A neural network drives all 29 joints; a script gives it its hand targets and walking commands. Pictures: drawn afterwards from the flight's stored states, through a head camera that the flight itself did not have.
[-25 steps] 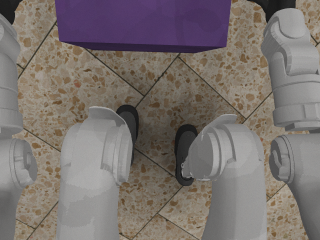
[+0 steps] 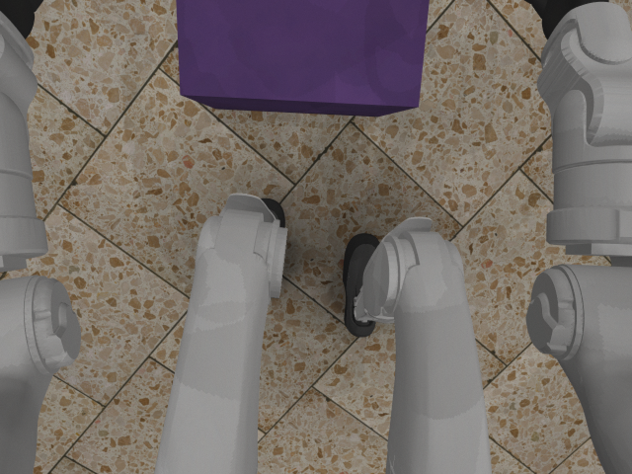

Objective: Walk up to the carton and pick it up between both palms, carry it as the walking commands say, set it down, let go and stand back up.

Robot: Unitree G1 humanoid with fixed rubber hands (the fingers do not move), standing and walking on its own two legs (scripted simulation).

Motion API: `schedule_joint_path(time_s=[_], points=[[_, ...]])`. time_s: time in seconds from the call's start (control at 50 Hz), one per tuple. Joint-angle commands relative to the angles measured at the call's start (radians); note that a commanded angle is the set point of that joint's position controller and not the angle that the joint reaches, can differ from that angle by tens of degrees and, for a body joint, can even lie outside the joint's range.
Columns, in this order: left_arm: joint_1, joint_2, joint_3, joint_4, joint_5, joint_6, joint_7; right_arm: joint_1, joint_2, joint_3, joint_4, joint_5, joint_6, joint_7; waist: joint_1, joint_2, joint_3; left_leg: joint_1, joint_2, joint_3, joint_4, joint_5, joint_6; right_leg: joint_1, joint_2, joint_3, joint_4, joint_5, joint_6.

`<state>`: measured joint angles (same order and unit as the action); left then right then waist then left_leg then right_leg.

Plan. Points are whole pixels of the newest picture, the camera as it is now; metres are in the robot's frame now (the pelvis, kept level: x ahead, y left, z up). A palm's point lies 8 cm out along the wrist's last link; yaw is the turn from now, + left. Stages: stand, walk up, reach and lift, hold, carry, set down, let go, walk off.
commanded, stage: set down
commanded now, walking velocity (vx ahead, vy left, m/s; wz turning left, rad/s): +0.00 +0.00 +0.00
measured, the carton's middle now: (301, 49) +0.53 +0.07 -0.37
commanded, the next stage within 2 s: let go in 0.66 s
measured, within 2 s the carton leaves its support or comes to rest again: neither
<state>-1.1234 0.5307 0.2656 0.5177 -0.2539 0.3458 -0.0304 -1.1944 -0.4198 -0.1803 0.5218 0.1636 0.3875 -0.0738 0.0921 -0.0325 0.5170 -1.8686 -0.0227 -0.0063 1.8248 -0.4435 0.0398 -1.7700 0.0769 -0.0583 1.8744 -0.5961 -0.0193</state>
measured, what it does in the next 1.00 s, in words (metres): rises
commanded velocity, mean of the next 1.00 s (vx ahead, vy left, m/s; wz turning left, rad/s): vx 0.00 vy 0.00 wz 0.00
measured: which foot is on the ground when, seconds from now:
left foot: down 0.00-1.00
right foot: down 0.00-1.00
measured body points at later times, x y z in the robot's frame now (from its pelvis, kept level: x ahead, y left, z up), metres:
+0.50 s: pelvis +0.02 +0.01 +0.13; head +0.36 +0.07 +0.40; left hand +0.49 +0.33 +0.01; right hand +0.57 -0.15 +0.02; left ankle +0.15 +0.10 -0.45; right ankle +0.11 -0.10 -0.45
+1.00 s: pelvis +0.10 +0.02 +0.21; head +0.34 +0.05 +0.60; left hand +0.45 +0.30 +0.09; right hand +0.49 -0.18 +0.09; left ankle +0.15 +0.10 -0.45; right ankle +0.11 -0.10 -0.45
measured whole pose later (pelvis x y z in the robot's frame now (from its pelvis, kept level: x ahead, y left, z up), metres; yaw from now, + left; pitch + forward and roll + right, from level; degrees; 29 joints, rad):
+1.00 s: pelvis +0.10 +0.02 +0.21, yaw +2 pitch +37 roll -2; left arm -0.48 0.29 0.19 0.61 -0.02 0.15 -0.09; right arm -0.51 -0.21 -0.21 0.64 -0.05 0.15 0.02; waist 0.04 -0.02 -0.10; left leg -1.27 -0.07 -0.01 0.91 -0.28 0.06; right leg -1.19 0.05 0.03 0.93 -0.39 0.01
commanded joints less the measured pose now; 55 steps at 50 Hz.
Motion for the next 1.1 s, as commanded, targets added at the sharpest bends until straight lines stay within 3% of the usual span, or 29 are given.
schedule_joint_path(time_s=[0.0, 0.04, 0.06, 0.1, 0.14, 0.18, 0.2, 0.28, 0.36, 0.44, 0.46, 0.48, 0.5, 0.54, 0.6, 0.62, 0.64, 0.66, 0.74, 0.76, 0.78, 0.82, 0.88, 0.96, 0.98, 1.0, 1.04, 1.06, 1.08], points=[[-0.216, 0.23, 0.038, -0.261, -0.01, 0.004, 0.004, -0.235, -0.245, -0.089, -0.27, 0.016, -0.006, -0.004, -0.034, 0.067, -2.179, 1.07, -0.006, -0.073, -0.254, 0.321, -0.042, 0.477, 0.03, 0.028, -0.287, 0.214, -0.017], [-0.181, 0.214, 0.045, -0.179, 0.006, 0.017, -0.002, -0.194, -0.19, -0.063, -0.133, 0.022, 0.011, 0.014, 0.022, 0.099, -2.063, 1.054, -0.006, -0.045, -0.297, 0.32, -0.049, 0.434, 0.018, 0.04, -0.332, 0.188, -0.02], [-0.188, 0.221, 0.052, -0.196, 0.008, 0.023, -0.003, -0.198, -0.248, -0.104, -0.139, 0.004, 0.01, 0.016, -0.01, 0.102, -2.083, 1.089, -0.005, -0.054, -0.294, 0.31, -0.051, 0.425, 0.017, 0.044, -0.348, 0.165, -0.024], [-0.228, 0.254, 0.072, -0.365, 0.017, 0.026, 0.002, -0.238, -0.212, -0.05, -0.272, 0.039, 0.016, 0.023, 0.039, 0.081, -2.229, 1.165, -0.017, -0.047, -0.336, 0.371, -0.054, 0.55, 0.022, 0.044, -0.368, 0.238, -0.014], [-0.182, 0.285, 0.069, -0.363, 0.007, 0.036, 0.008, -0.266, -0.274, -0.07, -0.397, 0.032, 0.017, 0.014, 0.034, 0.037, -2.343, 1.202, -0.022, -0.043, -0.346, 0.425, -0.045, 0.656, 0.022, 0.05, -0.391, 0.302, -0.006], [-0.202, 0.254, 0.06, -0.274, -0.003, 0.043, 0.002, -0.284, -0.245, -0.058, -0.284, 0.037, 0.023, 0.023, 0.034, 0.048, -2.166, 1.099, -0.011, -0.041, -0.395, 0.3, -0.041, 0.602, 0.002, 0.057, -0.436, 0.199, -0.012], [-0.179, 0.261, 0.075, -0.251, -0.001, 0.051, -0.002, -0.189, -0.243, -0.086, -0.226, 0.007, 0.03, 0.017, -0.005, 0.045, -2.153, 1.116, -0.005, -0.047, -0.412, 0.277, -0.041, 0.632, 0.001, 0.068, -0.46, 0.203, -0.015], [-0.161, 0.221, 0.054, -0.221, 0.0, 0.029, -0.015, -0.192, -0.207, -0.08, -0.221, 0.027, 0.012, 0.026, 0.006, 0.067, -2.049, 1.143, -0.002, -0.029, -0.508, 0.288, -0.041, 0.687, -0.011, 0.08, -0.566, 0.222, -0.012], [-0.156, 0.197, 0.02, -0.249, -0.021, 0.028, -0.019, -0.125, -0.239, -0.089, -0.232, 0.004, 0.004, 0.025, -0.07, 0.057, -2.16, 1.298, -0.01, -0.053, -0.551, 0.404, -0.045, 0.788, -0.001, 0.075, -0.635, 0.319, -0.01], [-0.104, 0.17, 0.016, -0.243, 0.012, 0.007, -0.018, -0.103, -0.224, -0.085, -0.211, 0.011, -0.017, 0.056, -0.02, 0.096, -2.066, 1.441, 0.0, -0.077, -0.648, 0.44, -0.044, 0.743, -0.002, 0.076, -0.714, 0.317, -0.011], [-0.113, 0.169, 0.006, -0.239, 0.006, 0.005, -0.013, -0.095, -0.242, -0.105, -0.189, -0.014, -0.021, 0.058, -0.07, 0.104, -2.04, 1.455, 0.006, -0.097, -0.678, 0.399, -0.051, 0.747, 0.0, 0.071, -0.738, 0.308, -0.009], [-0.063, 0.145, 0.031, -0.118, 0.039, -0.003, -0.016, -0.048, -0.19, -0.08, -0.078, -0.022, -0.032, 0.068, -0.012, 0.104, -1.946, 1.417, 0.013, -0.09, -0.695, 0.447, -0.055, 0.705, -0.009, 0.079, -0.755, 0.311, -0.007], [-0.104, 0.151, 0.024, -0.261, 0.007, -0.008, -0.01, -0.112, -0.286, -0.13, -0.236, -0.026, -0.048, 0.066, -0.074, 0.075, -2.096, 1.533, 0.005, -0.106, -0.692, 0.457, -0.057, 0.776, 0.004, 0.061, -0.766, 0.336, -0.004], [-0.102, 0.135, 0.028, -0.225, 0.016, -0.045, -0.013, -0.053, -0.199, -0.071, -0.163, -0.016, -0.077, 0.066, -0.064, 0.045, -2.0, 1.482, 0.006, -0.084, -0.705, 0.592, -0.047, 0.79, -0.007, 0.067, -0.791, 0.414, 0.004], [-0.029, 0.086, 0.071, 0.004, 0.112, -0.083, -0.014, 0.04, -0.123, -0.066, 0.061, -0.067, -0.116, 0.091, -0.019, 0.103, -1.747, 1.471, 0.02, -0.132, -0.734, 0.517, -0.05, 0.568, -0.008, 0.072, -0.827, 0.282, 0.009], [0.016, 0.044, 0.066, 0.019, 0.119, -0.104, -0.018, -0.003, -0.124, -0.058, -0.015, -0.068, -0.142, 0.098, 0.012, 0.062, -1.711, 1.452, 0.017, -0.136, -0.757, 0.546, -0.051, 0.578, -0.005, 0.071, -0.844, 0.303, 0.013], [0.041, 0.016, 0.062, 0.024, 0.121, -0.123, -0.017, 0.098, -0.13, -0.093, 0.075, -0.09, -0.164, 0.103, -0.058, 0.09, -1.665, 1.455, 0.021, -0.118, -0.757, 0.595, -0.057, 0.566, -0.005, 0.064, -0.863, 0.343, 0.017], [0.031, 0.026, 0.073, -0.017, 0.136, -0.158, -0.024, 0.075, -0.102, -0.087, 0.036, -0.083, -0.184, 0.1, -0.023, 0.096, -1.666, 1.48, 0.012, -0.118, -0.76, 0.676, -0.058, 0.537, 0.002, 0.062, -0.87, 0.35, 0.026], [0.147, -0.054, 0.034, 0.113, 0.199, -0.196, -0.049, 0.185, -0.039, -0.108, 0.181, -0.142, -0.224, 0.106, -0.043, 0.097, -1.479, 1.424, 0.034, -0.134, -0.825, 0.638, -0.05, 0.382, -0.007, 0.058, -0.92, 0.291, 0.034], [0.221, -0.046, 0.049, 0.115, 0.207, -0.204, -0.052, 0.268, -0.06, -0.14, 0.132, -0.186, -0.24, 0.097, -0.077, 0.081, -1.533, 1.485, 0.031, -0.138, -0.825, 0.616, -0.054, 0.442, -0.006, 0.051, -0.931, 0.319, 0.038], [0.298, -0.06, 0.033, 0.184, 0.225, -0.203, -0.059, 0.296, -0.027, -0.117, 0.171, -0.186, -0.239, 0.095, -0.046, 0.106, -1.399, 1.415, 0.029, -0.116, -0.87, 0.518, -0.053, 0.432, -0.02, 0.058, -0.967, 0.265, 0.041], [0.474, -0.074, 0.008, 0.055, 0.251, -0.216, -0.061, 0.507, 0.025, -0.067, 0.075, -0.199, -0.256, 0.091, -0.031, 0.089, -1.536, 1.544, 0.02, -0.105, -0.899, 0.608, -0.057, 0.602, -0.014, 0.061, -0.985, 0.371, 0.044], [0.518, -0.076, -0.043, -0.021, 0.222, -0.225, -0.061, 0.572, 0.006, -0.08, 0.034, -0.226, -0.268, 0.079, -0.062, 0.041, -1.468, 1.591, 0.043, -0.139, -0.95, 0.593, -0.05, 0.643, -0.017, 0.06, -1.015, 0.375, 0.049], [0.622, -0.097, -0.055, -0.199, 0.22, -0.259, -0.06, 0.637, -0.015, -0.071, -0.209, -0.231, -0.306, 0.074, -0.071, 0.039, -1.507, 1.687, 0.036, -0.127, -0.955, 0.794, -0.044, 0.777, -0.023, 0.078, -1.053, 0.476, 0.042], [0.72, -0.087, -0.052, -0.241, 0.244, -0.267, -0.058, 0.75, 0.021, -0.045, -0.241, -0.205, -0.312, 0.077, -0.027, 0.112, -1.523, 1.779, 0.036, -0.137, -0.957, 0.882, -0.044, 0.777, -0.026, 0.087, -1.065, 0.495, 0.043], [0.691, -0.093, -0.058, -0.3, 0.219, -0.277, -0.056, 0.76, 0.035, -0.018, -0.287, -0.185, -0.319, 0.083, -0.031, 0.068, -1.506, 1.8, 0.041, -0.135, -0.959, 0.955, -0.045, 0.793, -0.022, 0.079, -1.082, 0.528, 0.046], [0.872, -0.11, -0.03, -0.256, 0.247, -0.285, -0.056, 0.932, 0.043, -0.016, -0.274, -0.191, -0.329, 0.084, -0.01, 0.058, -1.493, 1.856, 0.041, -0.136, -0.979, 1.024, -0.042, 0.858, -0.03, 0.089, -1.127, 0.566, 0.041], [0.819, -0.118, -0.075, -0.183, 0.225, -0.277, -0.059, 0.866, 0.027, -0.017, -0.202, -0.214, -0.322, 0.088, -0.041, 0.066, -1.369, 1.792, 0.051, -0.139, -1.006, 0.914, -0.038, 0.813, -0.038, 0.093, -1.141, 0.458, 0.038], [0.979, -0.165, -0.095, -0.208, 0.221, -0.294, -0.065, 1.024, 0.079, 0.019, -0.274, -0.184, -0.344, 0.087, -0.034, 0.04, -1.409, 1.838, 0.039, -0.122, -1.017, 1.004, -0.034, 0.925, -0.039, 0.1, -1.168, 0.585, 0.039]])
